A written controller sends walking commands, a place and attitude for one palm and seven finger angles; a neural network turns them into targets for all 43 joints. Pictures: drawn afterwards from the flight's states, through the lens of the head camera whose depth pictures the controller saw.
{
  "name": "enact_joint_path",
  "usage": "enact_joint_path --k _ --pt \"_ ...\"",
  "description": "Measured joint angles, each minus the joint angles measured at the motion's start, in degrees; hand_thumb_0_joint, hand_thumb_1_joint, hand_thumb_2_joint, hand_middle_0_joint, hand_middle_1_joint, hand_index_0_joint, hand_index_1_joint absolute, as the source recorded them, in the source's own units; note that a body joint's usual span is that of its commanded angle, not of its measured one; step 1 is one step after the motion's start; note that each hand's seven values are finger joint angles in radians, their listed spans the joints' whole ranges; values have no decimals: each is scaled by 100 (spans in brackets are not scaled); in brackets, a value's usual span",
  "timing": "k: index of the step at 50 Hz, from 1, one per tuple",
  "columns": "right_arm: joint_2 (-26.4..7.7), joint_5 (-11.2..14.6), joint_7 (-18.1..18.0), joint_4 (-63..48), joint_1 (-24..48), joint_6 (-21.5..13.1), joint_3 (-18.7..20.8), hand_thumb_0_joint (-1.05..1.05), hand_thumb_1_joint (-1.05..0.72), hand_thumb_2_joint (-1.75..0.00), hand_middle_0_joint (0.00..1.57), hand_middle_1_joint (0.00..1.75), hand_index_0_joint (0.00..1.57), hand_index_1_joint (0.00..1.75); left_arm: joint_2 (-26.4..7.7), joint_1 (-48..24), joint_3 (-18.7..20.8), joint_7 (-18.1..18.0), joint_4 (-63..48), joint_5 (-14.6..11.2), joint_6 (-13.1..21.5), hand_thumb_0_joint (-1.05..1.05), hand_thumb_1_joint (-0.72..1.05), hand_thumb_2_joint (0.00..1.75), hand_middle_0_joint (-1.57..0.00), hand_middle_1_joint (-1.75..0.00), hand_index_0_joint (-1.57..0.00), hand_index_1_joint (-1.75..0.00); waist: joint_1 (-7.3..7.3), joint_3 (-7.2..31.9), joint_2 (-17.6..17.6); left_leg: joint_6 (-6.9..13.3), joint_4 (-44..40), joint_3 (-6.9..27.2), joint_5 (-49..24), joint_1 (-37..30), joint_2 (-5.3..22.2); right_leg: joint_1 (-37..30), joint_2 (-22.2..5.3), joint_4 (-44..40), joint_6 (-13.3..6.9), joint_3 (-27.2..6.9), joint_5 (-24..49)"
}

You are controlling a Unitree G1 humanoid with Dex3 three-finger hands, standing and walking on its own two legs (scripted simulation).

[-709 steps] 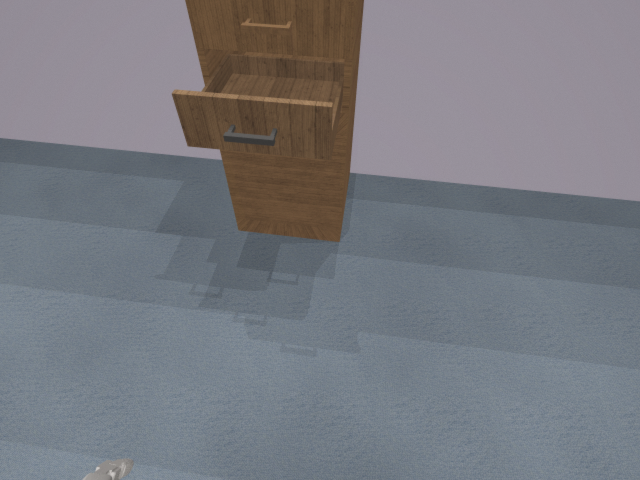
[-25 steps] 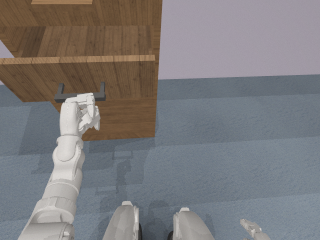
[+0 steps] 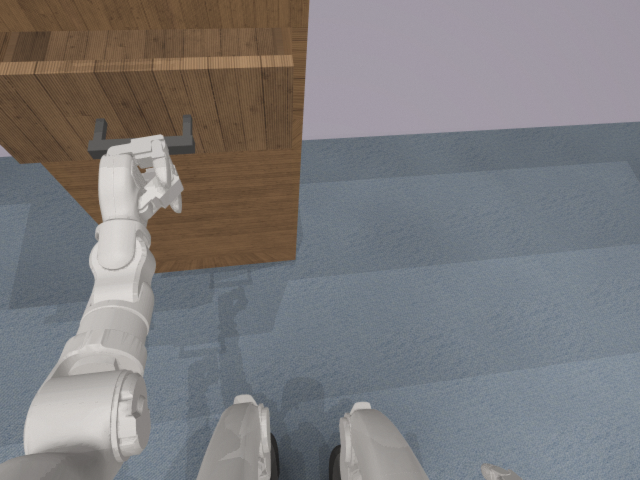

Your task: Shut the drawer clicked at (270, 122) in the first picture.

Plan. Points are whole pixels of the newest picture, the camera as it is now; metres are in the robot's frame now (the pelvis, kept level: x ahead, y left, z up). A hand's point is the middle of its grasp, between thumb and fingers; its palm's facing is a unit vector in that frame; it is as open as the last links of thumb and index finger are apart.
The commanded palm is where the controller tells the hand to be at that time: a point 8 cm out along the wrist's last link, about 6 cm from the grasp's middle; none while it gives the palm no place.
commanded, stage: push the drawer shut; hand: left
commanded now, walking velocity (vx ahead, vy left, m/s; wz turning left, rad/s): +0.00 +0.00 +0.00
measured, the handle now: (144, 135) +0.54 +0.21 +0.03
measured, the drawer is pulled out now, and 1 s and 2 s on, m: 0.06 0.00 0.00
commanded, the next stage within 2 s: pull the fist back off the drawer in 1.04 s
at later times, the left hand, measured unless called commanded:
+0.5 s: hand (180, 144) +0.52 +0.16 +0.03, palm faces +0.10 -0.99 -0.03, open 3.2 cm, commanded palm +0.51 +0.20 +0.04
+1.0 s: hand (168, 138) +0.54 +0.18 +0.03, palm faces +0.10 -0.99 -0.03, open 2.6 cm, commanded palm +0.57 +0.20 +0.04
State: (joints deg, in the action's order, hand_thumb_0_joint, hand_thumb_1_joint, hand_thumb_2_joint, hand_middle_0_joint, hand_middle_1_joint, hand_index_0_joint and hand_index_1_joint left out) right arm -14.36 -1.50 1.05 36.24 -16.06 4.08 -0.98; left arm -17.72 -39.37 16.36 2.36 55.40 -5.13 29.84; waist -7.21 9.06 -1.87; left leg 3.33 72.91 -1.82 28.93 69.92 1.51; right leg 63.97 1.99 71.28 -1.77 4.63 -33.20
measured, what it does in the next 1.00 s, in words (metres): stands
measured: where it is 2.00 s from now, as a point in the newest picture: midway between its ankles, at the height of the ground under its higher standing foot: outside the picture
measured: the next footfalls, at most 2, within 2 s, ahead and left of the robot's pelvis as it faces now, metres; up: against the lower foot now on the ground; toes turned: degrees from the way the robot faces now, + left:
none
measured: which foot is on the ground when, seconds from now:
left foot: down 0.00-1.00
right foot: down 0.00-1.00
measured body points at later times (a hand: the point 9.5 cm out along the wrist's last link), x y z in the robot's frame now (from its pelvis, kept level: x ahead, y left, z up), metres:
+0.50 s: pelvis +0.00 +0.00 -0.01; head +0.16 +0.02 +0.41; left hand +0.51 +0.22 +0.04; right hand +0.00 -0.27 -0.12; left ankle +0.04 +0.08 -0.62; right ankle +0.00 -0.11 -0.62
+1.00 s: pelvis -0.03 -0.01 -0.03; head +0.15 +0.04 +0.38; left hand +0.53 +0.24 +0.03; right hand -0.03 -0.27 -0.12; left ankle +0.04 +0.08 -0.62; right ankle +0.00 -0.11 -0.62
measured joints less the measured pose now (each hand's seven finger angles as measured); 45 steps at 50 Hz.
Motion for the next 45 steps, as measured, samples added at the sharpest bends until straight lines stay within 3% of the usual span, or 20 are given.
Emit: enact_joint_path --k 17,29,45 --pt "-35 -101 60 8 -221 217 -86 1 -90 -90 20 30 20 30 -487 -1054 325 -56 955 265 -10 -4 87 93 -140 -160 -140 -160 -256 -71 -49 7 152 63 -15 357 40 320 40 91 -6 61 37" --pt "-66 -121 97 10 -384 304 -136 0 -90 -90 20 30 20 30 -818 -1401 552 46 1226 349 -129 0 89 93 -140 -160 -140 -160 -404 -109 -80 -18 174 100 6 440 110 390 117 53 -32 85 62" --pt "-80 -161 27 32 -325 122 -275 0 -90 -90 20 30 20 30 -1365 -2093 639 261 1691 549 -245 -9 70 97 -140 -160 -140 -160 -570 -154 -43 -56 524 335 -59 1009 115 845 134 313 -93 326 96"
